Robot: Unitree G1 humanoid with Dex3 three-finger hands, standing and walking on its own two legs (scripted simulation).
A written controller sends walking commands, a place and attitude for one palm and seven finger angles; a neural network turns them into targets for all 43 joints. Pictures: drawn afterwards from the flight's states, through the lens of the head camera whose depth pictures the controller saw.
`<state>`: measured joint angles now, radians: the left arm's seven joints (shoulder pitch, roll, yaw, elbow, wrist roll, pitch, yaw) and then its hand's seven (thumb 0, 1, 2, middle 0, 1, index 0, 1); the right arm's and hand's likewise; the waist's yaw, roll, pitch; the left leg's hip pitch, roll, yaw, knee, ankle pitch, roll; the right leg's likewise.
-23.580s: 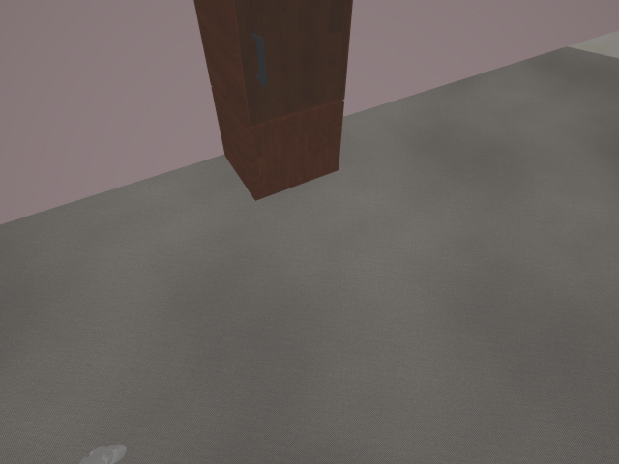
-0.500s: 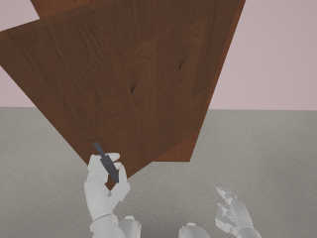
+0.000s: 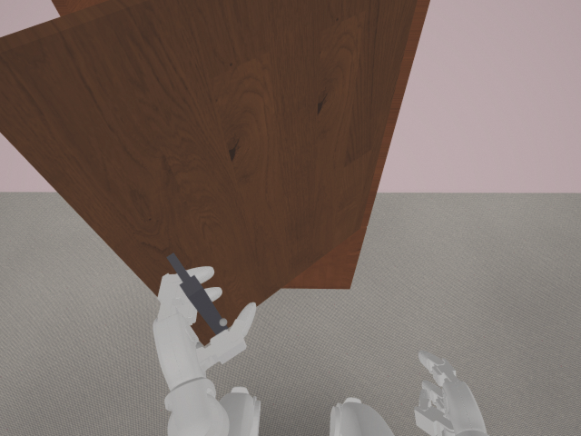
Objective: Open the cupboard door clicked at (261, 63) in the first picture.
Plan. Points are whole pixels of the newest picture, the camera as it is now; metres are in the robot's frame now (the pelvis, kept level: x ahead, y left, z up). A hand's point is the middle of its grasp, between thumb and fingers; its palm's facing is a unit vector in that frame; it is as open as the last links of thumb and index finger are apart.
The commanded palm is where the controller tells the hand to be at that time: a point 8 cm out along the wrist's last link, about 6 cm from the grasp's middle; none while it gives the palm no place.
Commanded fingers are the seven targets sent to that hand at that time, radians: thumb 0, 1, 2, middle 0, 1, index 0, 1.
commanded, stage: open thumb and fingers to let go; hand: left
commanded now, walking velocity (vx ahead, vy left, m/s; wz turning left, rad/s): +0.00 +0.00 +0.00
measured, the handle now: (199, 297) +0.30 +0.14 +0.01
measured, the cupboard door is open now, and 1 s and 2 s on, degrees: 40 41 40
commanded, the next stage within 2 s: slide the hand sideways off the handle in 0.46 s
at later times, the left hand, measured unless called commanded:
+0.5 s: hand (220, 321) +0.27 +0.10 +0.02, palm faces +0.31 -0.95 -0.02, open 15.0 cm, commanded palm +0.21 +0.14 +0.02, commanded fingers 0.00 -0.50 0.30 -0.15 -0.30 -0.15 -0.30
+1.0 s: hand (209, 359) +0.22 +0.11 +0.02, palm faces -0.05 -1.00 +0.02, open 16.2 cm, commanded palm +0.19 +0.17 +0.02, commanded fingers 0.00 -0.50 0.30 -0.15 -0.30 -0.15 -0.30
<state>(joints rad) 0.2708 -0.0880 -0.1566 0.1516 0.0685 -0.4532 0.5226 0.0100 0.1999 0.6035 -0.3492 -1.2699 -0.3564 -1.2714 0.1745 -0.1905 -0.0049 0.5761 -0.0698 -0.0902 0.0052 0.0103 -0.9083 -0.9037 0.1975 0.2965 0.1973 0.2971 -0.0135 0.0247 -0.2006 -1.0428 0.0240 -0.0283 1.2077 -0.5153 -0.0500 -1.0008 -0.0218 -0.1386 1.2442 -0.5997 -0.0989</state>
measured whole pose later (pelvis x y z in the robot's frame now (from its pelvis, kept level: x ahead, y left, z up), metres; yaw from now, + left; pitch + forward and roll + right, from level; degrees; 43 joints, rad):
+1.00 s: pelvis -0.01 +0.05 -0.02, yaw -3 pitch +21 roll -1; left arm 0.42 0.05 -0.26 -0.06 0.03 -0.47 0.15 -0.01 -0.50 0.30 -0.16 -0.30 -0.18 -0.32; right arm 0.21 -0.21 0.01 0.41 -0.02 -0.03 0.03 0.01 -0.91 -0.90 0.20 0.30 0.20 0.30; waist 0.00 0.03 -0.18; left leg -1.13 0.02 0.02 1.34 -0.57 0.03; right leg -1.08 -0.03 -0.09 1.33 -0.61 -0.03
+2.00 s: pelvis -0.01 +0.05 -0.03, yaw -3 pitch +20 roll -3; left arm 0.65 0.19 0.01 -0.27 -0.21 -0.44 -0.16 -0.01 -0.50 0.30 -0.16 -0.30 -0.16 -0.30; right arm 0.18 -0.19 -0.03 0.43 0.02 -0.04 -0.05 0.01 -0.91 -0.90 0.20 0.30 0.20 0.30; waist 0.03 0.04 -0.19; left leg -1.16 0.03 -0.02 1.40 -0.59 0.01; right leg -1.08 -0.01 -0.12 1.36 -0.62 -0.04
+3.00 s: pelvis +0.04 +0.07 +0.11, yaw -4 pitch -2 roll -1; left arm 0.55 0.36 0.28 -0.46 -0.07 -0.01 0.13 0.00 0.49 0.73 -0.20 -0.30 -0.20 -0.30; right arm 0.22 -0.23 0.05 0.57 0.01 -0.11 -0.08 0.01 -0.90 -0.90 0.20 0.30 0.20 0.30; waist 0.06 0.06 -0.03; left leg -0.18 -0.01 0.06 0.52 -0.31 0.04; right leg -0.14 -0.01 -0.05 0.48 -0.31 0.01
